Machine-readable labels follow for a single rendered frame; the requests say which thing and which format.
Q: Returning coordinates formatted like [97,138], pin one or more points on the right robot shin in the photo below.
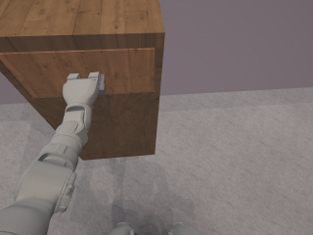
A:
[177,224]

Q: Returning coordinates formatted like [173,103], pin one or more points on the robot left hand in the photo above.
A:
[82,90]

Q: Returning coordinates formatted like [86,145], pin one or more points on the left robot forearm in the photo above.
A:
[67,143]

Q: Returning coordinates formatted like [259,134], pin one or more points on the robot shin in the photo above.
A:
[122,224]
[177,224]

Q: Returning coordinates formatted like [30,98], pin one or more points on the cabinet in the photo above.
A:
[122,124]

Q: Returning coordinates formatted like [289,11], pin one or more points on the handle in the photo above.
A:
[102,87]

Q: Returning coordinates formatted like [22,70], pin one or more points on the drawer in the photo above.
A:
[44,73]

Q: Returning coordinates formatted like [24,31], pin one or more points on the robot left upper arm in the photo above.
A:
[46,189]

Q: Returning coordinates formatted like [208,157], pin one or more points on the left robot shin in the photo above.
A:
[122,224]

